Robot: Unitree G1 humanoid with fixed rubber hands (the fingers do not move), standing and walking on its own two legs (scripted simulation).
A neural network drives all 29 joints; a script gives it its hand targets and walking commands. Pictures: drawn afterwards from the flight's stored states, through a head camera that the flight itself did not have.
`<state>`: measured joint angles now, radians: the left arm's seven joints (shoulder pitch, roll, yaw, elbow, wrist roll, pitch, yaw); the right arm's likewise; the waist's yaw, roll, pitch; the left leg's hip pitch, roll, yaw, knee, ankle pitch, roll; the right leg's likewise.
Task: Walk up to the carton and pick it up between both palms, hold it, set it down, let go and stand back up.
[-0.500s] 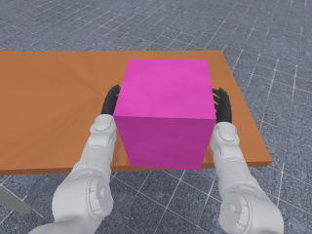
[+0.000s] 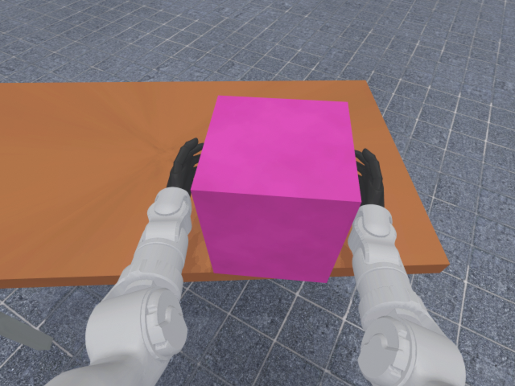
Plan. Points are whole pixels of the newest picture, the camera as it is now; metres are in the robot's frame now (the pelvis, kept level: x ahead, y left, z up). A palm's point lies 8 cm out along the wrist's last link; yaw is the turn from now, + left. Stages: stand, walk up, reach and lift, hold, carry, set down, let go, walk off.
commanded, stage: set down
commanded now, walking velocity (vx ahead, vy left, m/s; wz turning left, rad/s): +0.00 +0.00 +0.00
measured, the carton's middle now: (275, 194) +0.42 -0.04 +0.04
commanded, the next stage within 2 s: none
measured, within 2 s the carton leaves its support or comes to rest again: neither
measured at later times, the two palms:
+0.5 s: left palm (188, 192) +0.44 +0.11 +0.04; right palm (362, 216) +0.38 -0.18 +0.02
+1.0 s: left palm (175, 228) +0.36 +0.13 +0.04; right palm (377, 245) +0.32 -0.18 +0.03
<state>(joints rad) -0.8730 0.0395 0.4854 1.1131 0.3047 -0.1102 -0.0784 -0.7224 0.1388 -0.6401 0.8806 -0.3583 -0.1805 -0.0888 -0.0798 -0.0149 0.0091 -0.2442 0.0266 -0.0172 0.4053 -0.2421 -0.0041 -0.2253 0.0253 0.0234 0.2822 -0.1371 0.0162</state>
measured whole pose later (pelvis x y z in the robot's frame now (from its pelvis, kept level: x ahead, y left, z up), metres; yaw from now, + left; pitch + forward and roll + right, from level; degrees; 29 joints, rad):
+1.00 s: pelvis -0.05 -0.01 -0.01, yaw +0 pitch +10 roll -1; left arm -0.75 0.14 0.13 1.15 0.03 -0.19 0.00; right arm -0.64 0.02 -0.22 1.06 -0.01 -0.30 -0.25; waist -0.08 -0.01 -0.10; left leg -0.43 0.02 -0.02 0.43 -0.16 -0.02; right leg -0.43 0.02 0.02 0.33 -0.07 0.02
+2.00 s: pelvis -0.03 +0.00 +0.00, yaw +0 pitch -2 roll -2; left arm -0.01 0.21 0.07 0.27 -0.08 0.10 -0.11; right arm 0.07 0.02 0.02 0.33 0.09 -0.17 -0.27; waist -0.08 -0.02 0.03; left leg -0.17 0.02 -0.02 0.44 -0.24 0.00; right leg -0.15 0.02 0.02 0.32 -0.14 0.02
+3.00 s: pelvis -0.02 +0.00 +0.00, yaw +0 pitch -5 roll -1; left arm 0.26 0.22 0.04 0.16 -0.08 0.16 -0.08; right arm 0.34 -0.07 0.02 0.03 0.09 0.03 -0.13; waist -0.07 0.02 0.06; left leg -0.10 0.02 -0.02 0.44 -0.26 0.00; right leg -0.10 0.02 0.02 0.36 -0.18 0.02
